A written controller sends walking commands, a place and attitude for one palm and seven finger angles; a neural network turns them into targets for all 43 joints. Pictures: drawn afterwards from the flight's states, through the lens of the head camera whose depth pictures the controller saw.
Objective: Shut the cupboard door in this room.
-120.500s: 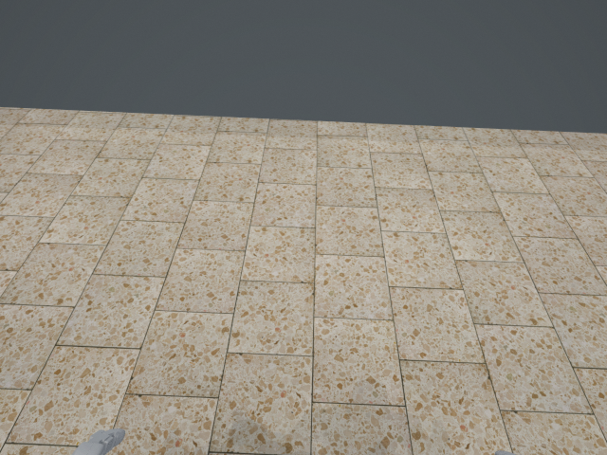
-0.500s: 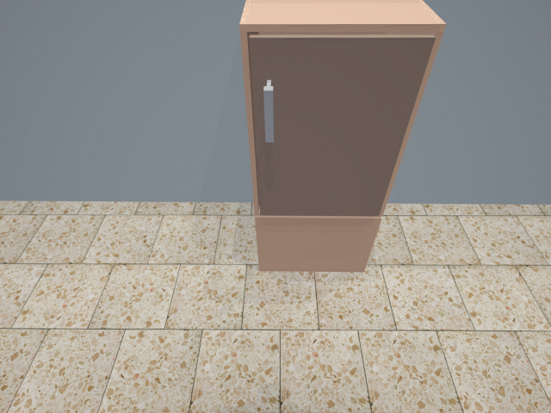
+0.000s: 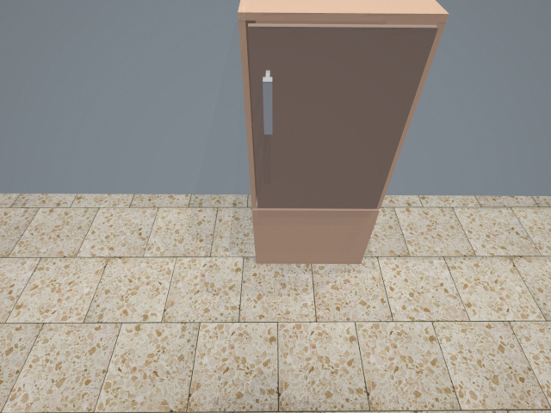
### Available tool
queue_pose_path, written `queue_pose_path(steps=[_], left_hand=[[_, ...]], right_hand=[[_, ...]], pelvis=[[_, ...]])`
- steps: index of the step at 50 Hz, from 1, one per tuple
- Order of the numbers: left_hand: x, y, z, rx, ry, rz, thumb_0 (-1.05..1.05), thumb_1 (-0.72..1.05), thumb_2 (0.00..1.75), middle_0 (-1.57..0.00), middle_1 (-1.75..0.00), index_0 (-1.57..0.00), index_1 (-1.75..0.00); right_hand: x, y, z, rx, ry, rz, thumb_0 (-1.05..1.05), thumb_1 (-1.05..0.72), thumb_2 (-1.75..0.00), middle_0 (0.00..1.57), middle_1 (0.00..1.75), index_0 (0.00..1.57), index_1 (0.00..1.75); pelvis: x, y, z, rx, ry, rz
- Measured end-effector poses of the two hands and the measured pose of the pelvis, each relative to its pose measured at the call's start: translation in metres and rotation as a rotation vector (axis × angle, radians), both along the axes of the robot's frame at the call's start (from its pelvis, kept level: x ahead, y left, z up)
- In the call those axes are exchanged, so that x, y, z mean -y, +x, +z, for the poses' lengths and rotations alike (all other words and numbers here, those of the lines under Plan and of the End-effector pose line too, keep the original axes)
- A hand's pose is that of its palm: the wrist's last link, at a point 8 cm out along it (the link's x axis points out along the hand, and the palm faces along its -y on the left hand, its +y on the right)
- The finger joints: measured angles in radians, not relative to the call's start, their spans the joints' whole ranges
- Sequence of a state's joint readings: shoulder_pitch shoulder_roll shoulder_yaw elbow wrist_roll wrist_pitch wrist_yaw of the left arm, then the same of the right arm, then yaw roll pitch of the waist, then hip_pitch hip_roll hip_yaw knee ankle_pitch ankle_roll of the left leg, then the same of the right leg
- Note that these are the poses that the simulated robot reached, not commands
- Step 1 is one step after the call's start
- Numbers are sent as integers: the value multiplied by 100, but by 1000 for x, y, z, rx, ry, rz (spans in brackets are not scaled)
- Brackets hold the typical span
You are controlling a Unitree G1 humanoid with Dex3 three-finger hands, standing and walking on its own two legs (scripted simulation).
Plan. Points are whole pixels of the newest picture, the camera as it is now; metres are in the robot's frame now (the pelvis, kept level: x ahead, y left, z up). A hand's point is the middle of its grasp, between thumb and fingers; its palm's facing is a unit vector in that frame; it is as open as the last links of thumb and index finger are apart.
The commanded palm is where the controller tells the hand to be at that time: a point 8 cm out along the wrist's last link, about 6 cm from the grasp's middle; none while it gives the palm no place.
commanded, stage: look to check the result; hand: left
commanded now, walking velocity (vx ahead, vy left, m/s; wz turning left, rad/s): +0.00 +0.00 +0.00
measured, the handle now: (268, 102) +0.80 +0.06 +0.04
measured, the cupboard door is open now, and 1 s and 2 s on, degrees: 0 0 0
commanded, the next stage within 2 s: stand and wait in 0.42 s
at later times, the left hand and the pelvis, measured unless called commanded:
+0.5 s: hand out of the picture +0.00 +0.15 -0.18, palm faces +0.03 -0.99 -0.16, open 7.3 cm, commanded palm none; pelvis +0.01 -0.01 +0.00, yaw +0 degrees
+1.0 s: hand out of the picture +0.01 +0.15 -0.17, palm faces +0.03 -0.98 -0.18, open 7.3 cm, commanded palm none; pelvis +0.02 -0.01 +0.00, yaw +0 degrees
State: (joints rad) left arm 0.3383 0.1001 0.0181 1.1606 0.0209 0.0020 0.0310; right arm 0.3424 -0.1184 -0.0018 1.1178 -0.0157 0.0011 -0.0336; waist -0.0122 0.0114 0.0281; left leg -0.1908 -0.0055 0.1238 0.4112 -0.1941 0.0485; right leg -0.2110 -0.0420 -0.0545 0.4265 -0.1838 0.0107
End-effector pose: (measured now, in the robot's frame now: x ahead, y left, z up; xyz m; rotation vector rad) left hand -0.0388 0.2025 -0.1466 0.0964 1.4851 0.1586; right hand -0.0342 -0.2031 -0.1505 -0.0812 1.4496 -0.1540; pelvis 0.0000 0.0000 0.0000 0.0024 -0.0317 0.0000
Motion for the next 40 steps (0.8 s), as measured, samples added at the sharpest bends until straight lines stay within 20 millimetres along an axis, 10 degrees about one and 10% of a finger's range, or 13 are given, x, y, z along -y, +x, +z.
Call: queue_pose_path(steps=[40], left_hand=[[3,40,2,49,15,-23,1,91,90,-20,-30,-20,-30]], right_hand=[[20,30,4,11,-17,18,0,-91,-90,20,30,20,30]], pelvis=[[12,17,2,-1,-2,1]])
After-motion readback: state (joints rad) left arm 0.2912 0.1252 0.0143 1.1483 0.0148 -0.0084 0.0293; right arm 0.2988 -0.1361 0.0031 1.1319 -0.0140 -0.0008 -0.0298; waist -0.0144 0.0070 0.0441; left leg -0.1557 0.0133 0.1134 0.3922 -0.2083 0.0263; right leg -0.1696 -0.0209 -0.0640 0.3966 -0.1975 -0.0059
